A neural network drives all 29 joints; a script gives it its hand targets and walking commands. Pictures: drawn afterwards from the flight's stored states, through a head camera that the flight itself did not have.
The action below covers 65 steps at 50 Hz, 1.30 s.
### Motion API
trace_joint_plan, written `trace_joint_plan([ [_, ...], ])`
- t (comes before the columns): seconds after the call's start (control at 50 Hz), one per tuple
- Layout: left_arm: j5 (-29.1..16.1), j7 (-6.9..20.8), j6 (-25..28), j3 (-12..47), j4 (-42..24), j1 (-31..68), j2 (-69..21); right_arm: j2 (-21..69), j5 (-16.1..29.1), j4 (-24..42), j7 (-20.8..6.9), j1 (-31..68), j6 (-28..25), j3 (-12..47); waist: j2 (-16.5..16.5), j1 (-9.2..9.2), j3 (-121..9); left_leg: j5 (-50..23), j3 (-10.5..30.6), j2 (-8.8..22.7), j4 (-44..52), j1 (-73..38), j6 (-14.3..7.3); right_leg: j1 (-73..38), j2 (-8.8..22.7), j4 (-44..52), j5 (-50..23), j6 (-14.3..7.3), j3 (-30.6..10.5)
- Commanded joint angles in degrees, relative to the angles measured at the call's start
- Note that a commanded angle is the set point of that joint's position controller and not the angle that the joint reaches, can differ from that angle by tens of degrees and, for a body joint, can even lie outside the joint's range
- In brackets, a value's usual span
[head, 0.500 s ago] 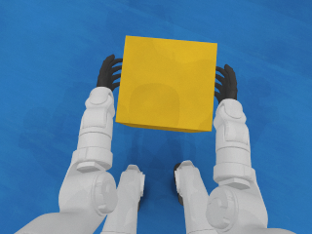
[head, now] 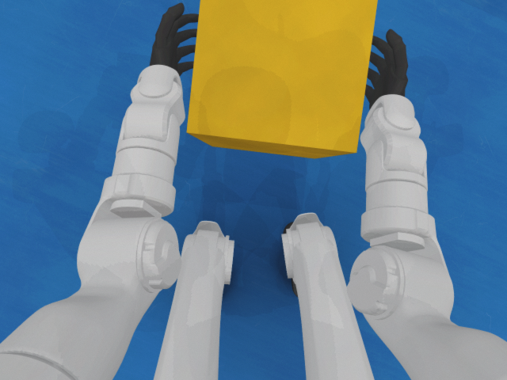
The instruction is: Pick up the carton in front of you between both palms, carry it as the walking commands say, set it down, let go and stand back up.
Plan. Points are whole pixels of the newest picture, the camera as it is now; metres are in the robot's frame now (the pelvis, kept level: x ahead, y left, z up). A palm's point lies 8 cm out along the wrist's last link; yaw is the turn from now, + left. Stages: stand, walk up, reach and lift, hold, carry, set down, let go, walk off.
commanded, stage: set down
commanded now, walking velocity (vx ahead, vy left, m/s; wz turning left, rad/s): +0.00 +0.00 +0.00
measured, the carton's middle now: (274, 86) +0.51 -0.04 -0.18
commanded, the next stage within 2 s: none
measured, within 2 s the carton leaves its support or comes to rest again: rests again in 1.06 s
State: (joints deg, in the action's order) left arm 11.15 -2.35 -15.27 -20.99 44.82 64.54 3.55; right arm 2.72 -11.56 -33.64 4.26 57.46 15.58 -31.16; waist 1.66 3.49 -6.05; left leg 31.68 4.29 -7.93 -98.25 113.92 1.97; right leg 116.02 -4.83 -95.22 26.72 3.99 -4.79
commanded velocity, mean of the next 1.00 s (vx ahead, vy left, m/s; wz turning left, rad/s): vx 0.00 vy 0.00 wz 0.00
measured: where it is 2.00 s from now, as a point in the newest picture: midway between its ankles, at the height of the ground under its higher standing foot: (255, 281)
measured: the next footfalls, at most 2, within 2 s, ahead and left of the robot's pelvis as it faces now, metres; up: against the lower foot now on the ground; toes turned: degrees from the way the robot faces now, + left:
none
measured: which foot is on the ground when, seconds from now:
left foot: down 0.00-1.00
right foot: down 0.00-1.00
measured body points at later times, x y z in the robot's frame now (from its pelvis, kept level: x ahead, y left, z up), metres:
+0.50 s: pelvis -0.01 +0.00 -0.10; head +0.36 -0.01 +0.15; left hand +0.57 +0.09 -0.27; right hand +0.51 -0.21 -0.27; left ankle +0.08 +0.12 -0.48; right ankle +0.11 -0.13 -0.48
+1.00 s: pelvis -0.01 +0.00 -0.13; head +0.36 +0.00 +0.13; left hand +0.56 +0.09 -0.31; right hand +0.50 -0.21 -0.30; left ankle +0.08 +0.11 -0.48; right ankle +0.10 -0.13 -0.48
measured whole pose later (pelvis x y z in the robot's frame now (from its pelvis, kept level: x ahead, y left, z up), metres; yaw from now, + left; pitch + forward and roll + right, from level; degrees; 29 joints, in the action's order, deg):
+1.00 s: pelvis -0.01 +0.00 -0.13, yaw +0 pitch +40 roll -2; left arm 2.0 -5.8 -11.1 -8.7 62.7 85.3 14.7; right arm -7.3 -3.8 -47.9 4.6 74.1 12.1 -27.7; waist 1.2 6.0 16.8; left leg 37.7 2.7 -9.3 -125.8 127.5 2.0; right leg 128.8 -4.3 -122.0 33.0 5.0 -2.8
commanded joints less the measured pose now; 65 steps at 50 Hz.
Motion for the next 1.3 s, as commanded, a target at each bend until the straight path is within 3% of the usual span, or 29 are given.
trace_joint_plan([
  [0.0,-5.6,10.8,1.0,24.0,1.9,32.7,-51.2,47.3,6.1,-3.0,-12.3,38.1,0.0,30.2,2.1,1.77,-59.5,-15.1,-6.7,-3.2,7.6,-26.5,0.2,-35.7,-4.2,2.9,-16.5,0.1,9.9],
  [0.24,-7.0,10.9,1.5,21.9,6.9,40.9,-45.5,42.3,6.9,-4.9,-12.1,47.0,-0.4,27.3,1.9,2.93,-55.4,-12.2,-7.7,-2.8,-1.9,-17.1,-0.4,-30.7,-3.2,-6.2,-15.6,0.2,10.8],
  [0.48,-13.1,9.5,3.4,28.1,5.9,49.6,-41.6,37.9,13.4,-3.1,-12.7,56.1,-2.1,31.3,3.2,4.98,-57.2,-15.7,-7.6,-1.4,-11.7,-18.3,-0.6,-27.7,-1.7,-15.7,-19.2,0.1,11.5],
  [0.54,-14.9,8.9,3.6,31.1,3.7,51.4,-43.7,37.7,15.2,-1.8,-13.4,57.1,-2.5,32.3,6.5,5.45,-57.5,-19.7,-7.5,-1.4,-13.3,-19.8,-0.2,-26.6,-1.6,-17.5,-22.2,-0.4,10.9],
  [0.6,-15.5,8.8,4.2,31.8,4.2,49.3,-45.1,38.4,15.7,-3.8,-13.7,54.6,-2.9,32.4,5.8,5.68,-55.1,-22.7,-7.0,-1.5,-14.7,-19.2,-0.7,-26.3,-1.7,-19.2,-24.9,-0.4,10.9],
  [0.72,-13.4,9.1,4.7,28.0,9.2,44.7,-44.0,37.6,13.8,-7.5,-14.5,51.2,-3.2,29.5,5.0,5.43,-46.0,-20.5,-6.1,-1.7,-15.2,-14.6,-1.3,-20.7,-1.9,-20.0,-21.7,-0.8,10.7],
  [0.9,-13.3,9.0,6.0,26.3,10.7,47.6,-39.9,33.8,12.7,-8.7,-14.4,53.3,-4.6,27.1,4.3,5.63,-38.8,-16.1,-5.3,-1.6,-16.1,-10.4,-2.0,-17.5,-1.5,-21.1,-17.8,-1.5,10.1],
  [1.08,-12.2,9.6,6.8,24.3,13.0,47.8,-36.0,32.1,12.1,-13.0,-14.5,52.1,-5.2,23.9,4.5,4.72,-31.7,-13.7,-5.0,-1.2,-16.9,-7.7,-2.4,-15.1,-1.4,-22.0,-15.8,-1.8,9.3],
  [1.28,-7.8,10.6,5.8,19.4,17.9,42.1,-32.0,28.5,9.7,-16.5,-15.2,49.3,-5.2,19.8,3.7,2.95,-22.9,-11.9,-4.0,-0.7,-17.1,-4.8,-3.2,-10.1,-1.6,-22.6,-12.9,-2.2,8.3],
])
